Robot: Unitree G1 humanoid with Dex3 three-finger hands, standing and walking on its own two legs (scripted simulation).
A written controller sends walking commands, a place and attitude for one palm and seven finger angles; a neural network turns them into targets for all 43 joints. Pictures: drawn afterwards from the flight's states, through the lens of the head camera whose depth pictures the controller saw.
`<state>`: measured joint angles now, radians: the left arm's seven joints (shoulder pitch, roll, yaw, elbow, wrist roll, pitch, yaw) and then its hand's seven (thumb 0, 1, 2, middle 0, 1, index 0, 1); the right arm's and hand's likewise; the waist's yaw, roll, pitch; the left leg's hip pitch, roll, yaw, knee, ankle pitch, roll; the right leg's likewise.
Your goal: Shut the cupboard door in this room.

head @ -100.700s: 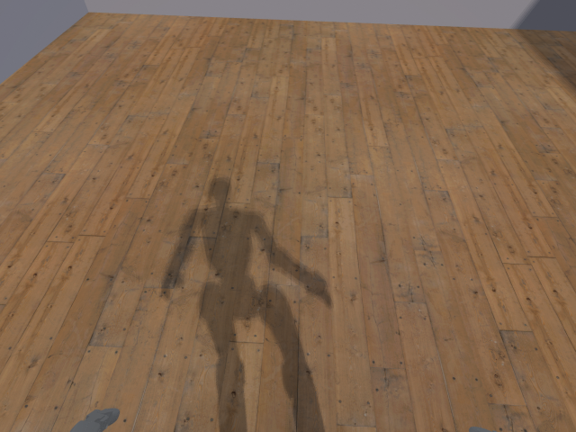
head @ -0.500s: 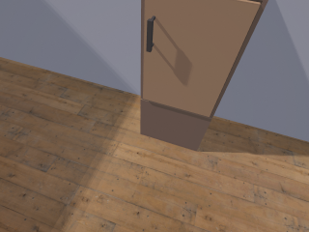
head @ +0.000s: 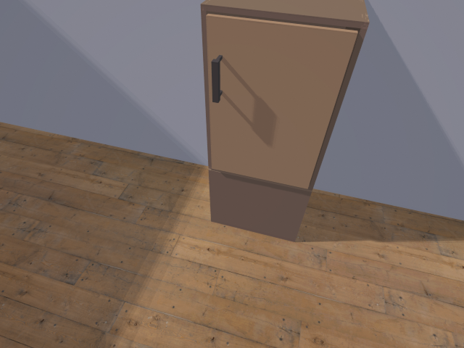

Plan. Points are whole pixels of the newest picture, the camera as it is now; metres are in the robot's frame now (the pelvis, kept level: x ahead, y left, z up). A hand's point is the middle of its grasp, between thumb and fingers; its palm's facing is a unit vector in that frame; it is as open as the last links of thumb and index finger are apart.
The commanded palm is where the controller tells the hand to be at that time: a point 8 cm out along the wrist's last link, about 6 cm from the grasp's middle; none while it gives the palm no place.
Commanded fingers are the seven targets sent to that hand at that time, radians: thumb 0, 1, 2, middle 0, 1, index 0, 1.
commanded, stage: let the arm hang, fingers relaxed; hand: left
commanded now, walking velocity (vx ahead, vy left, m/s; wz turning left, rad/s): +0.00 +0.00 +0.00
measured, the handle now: (218, 79) +0.85 +0.10 +0.07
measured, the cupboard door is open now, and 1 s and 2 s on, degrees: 0 0 0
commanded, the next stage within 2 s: look to check the result in 0.16 s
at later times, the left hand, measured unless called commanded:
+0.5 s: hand out of the picture -0.02 +0.16 -0.18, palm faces +0.01 -0.98 -0.19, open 7.4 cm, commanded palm none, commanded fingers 0.00 0.90 0.90 -0.20 -0.30 -0.20 -0.30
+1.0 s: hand out of the picture +0.03 +0.18 -0.17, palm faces -0.01 -0.97 -0.24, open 7.4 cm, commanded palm none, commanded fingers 0.00 0.90 0.90 -0.20 -0.30 -0.20 -0.30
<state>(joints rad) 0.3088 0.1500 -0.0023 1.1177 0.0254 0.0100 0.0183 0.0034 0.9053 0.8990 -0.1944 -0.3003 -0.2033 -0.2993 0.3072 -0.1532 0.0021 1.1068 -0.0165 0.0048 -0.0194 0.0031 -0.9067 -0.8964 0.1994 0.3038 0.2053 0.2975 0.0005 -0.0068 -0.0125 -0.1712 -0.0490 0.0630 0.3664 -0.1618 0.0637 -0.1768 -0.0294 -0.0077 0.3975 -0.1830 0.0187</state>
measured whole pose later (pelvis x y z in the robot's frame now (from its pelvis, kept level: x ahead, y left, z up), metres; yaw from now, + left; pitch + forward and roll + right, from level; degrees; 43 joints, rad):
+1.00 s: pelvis +0.01 -0.02 +0.00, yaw -1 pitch -2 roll +0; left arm 0.24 0.22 0.01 1.13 0.02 -0.01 0.02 0.00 0.90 0.90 -0.20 -0.30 -0.20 -0.30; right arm 0.23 -0.22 0.00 1.12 -0.01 -0.01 -0.02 0.00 -0.91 -0.90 0.20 0.30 0.21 0.30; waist -0.01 0.00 0.03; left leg -0.14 -0.02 0.06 0.34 -0.17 0.04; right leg -0.14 0.00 -0.01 0.35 -0.18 -0.01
